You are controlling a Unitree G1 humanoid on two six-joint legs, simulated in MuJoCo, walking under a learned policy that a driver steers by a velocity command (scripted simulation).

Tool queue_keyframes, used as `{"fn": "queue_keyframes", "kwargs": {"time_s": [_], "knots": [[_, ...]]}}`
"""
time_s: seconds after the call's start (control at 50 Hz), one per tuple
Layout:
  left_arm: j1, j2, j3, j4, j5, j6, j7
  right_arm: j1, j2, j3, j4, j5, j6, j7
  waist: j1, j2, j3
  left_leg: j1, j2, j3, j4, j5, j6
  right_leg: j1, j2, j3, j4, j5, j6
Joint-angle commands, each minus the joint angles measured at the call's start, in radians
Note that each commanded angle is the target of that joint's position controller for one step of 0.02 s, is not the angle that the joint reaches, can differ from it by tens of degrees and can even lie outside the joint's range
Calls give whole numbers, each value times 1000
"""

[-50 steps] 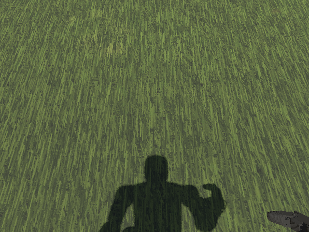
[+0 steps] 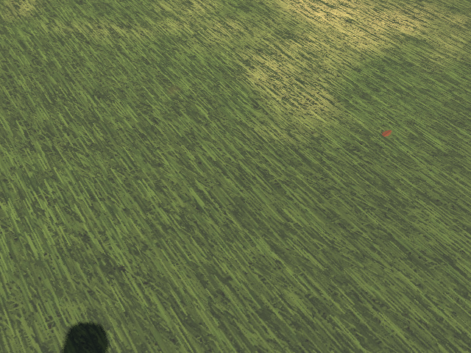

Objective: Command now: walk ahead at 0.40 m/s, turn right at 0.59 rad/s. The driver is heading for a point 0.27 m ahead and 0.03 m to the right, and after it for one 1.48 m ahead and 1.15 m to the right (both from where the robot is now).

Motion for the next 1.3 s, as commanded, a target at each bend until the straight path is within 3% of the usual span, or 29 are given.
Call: {"fn": "queue_keyframes", "kwargs": {"time_s": [0.02,0.16,0.28,0.34,0.36,0.38,0.4,0.42,0.44,0.46,0.48,0.5,0.52,0.54,0.6,0.7,0.8,0.84,0.86,0.88,0.9,0.92,0.94,0.96,0.98,1.04,1.14,1.24,1.3], "knots": [[-46,125,36,-87,5,-30,-9,32,-138,-39,-54,12,-8,-11,-20,188,92,297,316,-408,-311,-324,142,-439,-109,1,229,56,35],[-136,44,18,-121,-2,-35,-33,101,-131,-30,-20,-3,-12,-12,-65,163,112,265,255,-49,-356,112,134,-389,-162,-71,173,321,90],[-262,8,-1,-163,-7,-42,-71,143,-181,-43,22,21,2,-7,-102,152,162,298,281,93,-347,220,122,-263,-171,-172,-121,361,55],[-250,35,10,-174,-5,-42,-83,138,-214,-53,38,38,14,-4,-61,169,142,345,300,154,-252,565,101,-135,-125,-233,-204,253,-7],[-199,61,24,-165,-1,-39,-81,137,-233,-59,40,43,19,-8,-23,187,93,356,298,182,-154,804,91,-34,-84,-263,-216,211,-33],[-62,100,48,-131,-1,-35,-77,127,-239,-60,40,47,24,-12,60,178,11,331,280,217,20,958,72,154,-41,-282,-271,245,-70],[113,158,81,-83,-6,-27,-61,135,-220,-51,33,44,20,-17,145,145,-84,188,245,239,248,903,39,437,-26,-246,-310,304,-110],[215,251,102,-60,-14,-19,-37,166,-117,-18,-10,-1,8,-11,136,-71,-186,-193,162,225,604,191,-11,799,-256,128,-311,259,-208],[199,296,95,-88,-14,-36,-40,174,-73,11,-63,1,-28,-3,89,-220,-373,-431,-10,23,868,-337,-41,947,-464,691,-497,54,-383],[203,202,69,-78,-1,-48,-45,52,-165,-15,-80,40,-52,8,147,-95,-301,-538,47,-77,907,-253,-26,898,-433,595,-549,38,-323],[168,163,56,-63,-1,-57,-44,2,-163,-10,-98,54,-66,11,127,-79,-160,-557,82,-52,857,-172,-5,755,-394,449,-550,103,-287],[95,144,46,-70,-1,-62,-42,-1,-152,-8,-87,31,-70,3,74,13,-76,-498,121,-50,770,-102,-5,585,-346,342,-556,197,-254],[36,117,36,-82,6,-65,-41,9,-161,-16,-81,9,-64,-1,32,6,-33,-428,144,-54,696,-62,-12,461,-310,271,-573,296,-240],[0,110,32,-94,16,-65,-37,28,-159,-19,-77,4,-51,3,0,-15,-11,-372,154,-56,671,-36,-18,376,-288,240,-601,347,-241],[-4,117,34,-72,11,-75,-22,21,-125,-11,-79,-8,-25,7,-22,-9,26,-337,138,-26,559,18,-60,243,-261,167,-636,468,-257],[70,145,43,-26,-3,-66,-1,-201,-66,17,-134,-4,-33,20,56,-21,73,-240,55,-2,147,342,-77,158,-182,87,-614,390,-185],[137,144,46,10,-13,-56,6,-245,-128,-5,-156,20,-44,39,58,-53,65,-168,30,-61,1,301,-41,287,-248,230,-504,294,-149],[128,138,47,9,-8,-48,6,-174,-144,-19,-143,20,-50,37,16,-77,47,-70,20,-41,-27,208,-6,312,-245,264,-425,337,-125],[127,107,36,5,-3,-47,3,-84,-165,-33,-125,12,-54,31,-31,-65,-6,76,30,-34,-52,200,25,292,-196,237,-318,389,-96],[139,44,11,-9,14,-49,-2,58,-212,-45,-115,-6,-57,24,-87,25,-149,318,177,-164,-30,160,85,202,-136,158,-56,286,-59],[290,-17,-7,-24,-18,-59,0,156,-290,-66,-69,-20,-44,29,-32,364,-284,637,392,-634,-135,-94,253,-141,7,24,292,-112,16],[295,70,3,4,-27,-62,3,164,-203,-49,-70,9,-40,39,-51,315,-245,628,415,-793,-210,-330,256,-273,-54,56,435,-151,30],[186,127,18,-2,-23,-60,2,118,-144,-32,-76,13,-36,36,-77,205,-110,515,373,-649,-227,-319,217,-309,-87,47,476,-59,36],[109,127,18,-20,-10,-58,5,64,-127,-24,-82,3,-28,34,-65,127,-38,399,330,-519,-230,-196,195,-288,-119,7,461,7,39],[54,116,18,-39,4,-62,3,31,-109,-17,-74,-2,-24,33,-51,108,26,296,294,-426,-246,-70,196,-275,-143,-1,405,50,37],[71,59,10,-33,0,-59,-9,16,-83,-7,-53,2,-32,31,-2,154,42,188,235,-281,-304,92,200,-179,-185,-36,275,91,33],[-55,10,-17,-58,14,-68,-22,44,-151,-23,-12,21,-27,27,-25,117,69,164,232,-150,-367,211,220,-166,-209,-90,-27,274,49],[-196,20,-21,-84,2,-80,-40,117,-182,-27,35,36,-8,26,-72,119,94,181,229,-75,-355,231,190,-70,-173,-131,-241,414,51],[-231,42,-14,-102,-1,-85,-49,138,-198,-32,59,43,7,24,-61,129,109,249,268,-84,-315,267,170,-47,-160,-137,-307,350,16]]}}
